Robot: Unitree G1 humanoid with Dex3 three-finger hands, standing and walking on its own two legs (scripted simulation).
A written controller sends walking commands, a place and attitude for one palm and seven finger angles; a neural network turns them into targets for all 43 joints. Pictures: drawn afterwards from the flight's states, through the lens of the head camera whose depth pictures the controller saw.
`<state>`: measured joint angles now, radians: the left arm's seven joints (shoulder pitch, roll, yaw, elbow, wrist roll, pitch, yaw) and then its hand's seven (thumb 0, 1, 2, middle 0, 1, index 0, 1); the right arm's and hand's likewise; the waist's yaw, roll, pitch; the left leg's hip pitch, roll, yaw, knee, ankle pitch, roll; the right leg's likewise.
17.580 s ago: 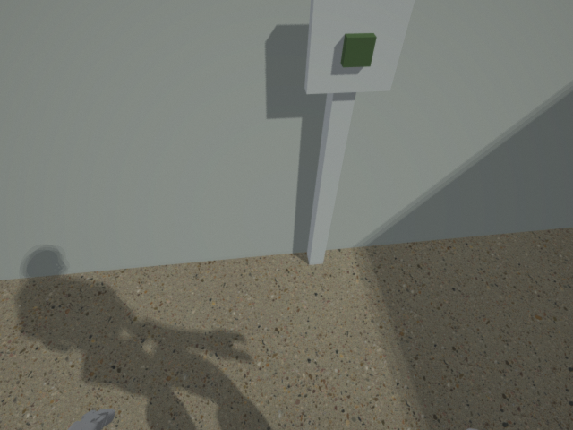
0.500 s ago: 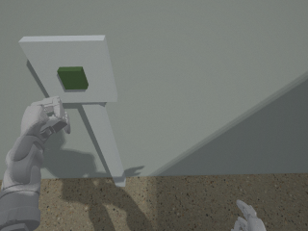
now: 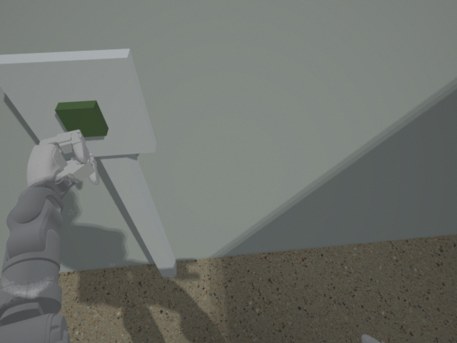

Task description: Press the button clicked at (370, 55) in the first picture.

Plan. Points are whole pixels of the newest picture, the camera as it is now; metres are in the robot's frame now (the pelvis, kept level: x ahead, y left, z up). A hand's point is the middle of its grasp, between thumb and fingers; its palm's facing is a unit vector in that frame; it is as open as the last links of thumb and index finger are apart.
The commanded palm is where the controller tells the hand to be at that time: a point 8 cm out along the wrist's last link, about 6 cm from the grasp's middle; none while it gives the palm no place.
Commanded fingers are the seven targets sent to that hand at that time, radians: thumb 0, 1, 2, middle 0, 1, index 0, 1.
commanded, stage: aim a knuckle at the button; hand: left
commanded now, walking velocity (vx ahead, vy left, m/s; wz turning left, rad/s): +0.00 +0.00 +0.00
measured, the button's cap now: (83, 118) +0.47 +0.27 +0.16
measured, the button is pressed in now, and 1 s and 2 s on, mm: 0 0 8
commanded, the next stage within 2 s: press the button with the knuckle in 0.60 s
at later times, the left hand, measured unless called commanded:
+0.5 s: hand (89, 173) +0.37 +0.24 +0.12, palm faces +0.13 -0.99 -0.01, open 3.1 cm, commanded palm +0.33 +0.29 +0.13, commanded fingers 0.00 0.90 0.90 -1.30 -1.50 -1.30 -1.50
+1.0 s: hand (81, 163) +0.39 +0.26 +0.12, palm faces +0.13 -0.99 +0.00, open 3.1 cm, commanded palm +0.36 +0.31 +0.13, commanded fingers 0.00 0.90 0.90 -1.30 -1.50 -1.30 -1.50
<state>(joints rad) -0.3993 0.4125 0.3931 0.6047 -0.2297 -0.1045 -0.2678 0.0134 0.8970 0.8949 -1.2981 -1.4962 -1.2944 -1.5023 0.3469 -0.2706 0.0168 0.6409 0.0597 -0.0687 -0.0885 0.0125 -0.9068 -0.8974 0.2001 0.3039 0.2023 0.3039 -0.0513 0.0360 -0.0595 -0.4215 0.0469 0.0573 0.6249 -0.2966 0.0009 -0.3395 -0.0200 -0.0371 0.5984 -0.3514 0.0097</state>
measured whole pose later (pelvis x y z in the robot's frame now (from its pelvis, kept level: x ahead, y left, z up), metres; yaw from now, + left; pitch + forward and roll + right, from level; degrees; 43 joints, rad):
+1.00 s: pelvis -0.01 -0.01 +0.00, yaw +1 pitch +6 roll -1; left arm -0.52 0.47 0.41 0.76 -0.22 -0.13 -0.31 0.01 0.90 0.90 -1.30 -1.50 -1.30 -1.50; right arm 0.31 -0.28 0.03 0.65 0.06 -0.05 -0.11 0.01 -0.91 -0.90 0.20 0.30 0.20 0.30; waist -0.05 0.02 -0.05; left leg -0.47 0.05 0.03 0.66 -0.29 -0.01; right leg -0.37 -0.01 -0.06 0.62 -0.35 0.00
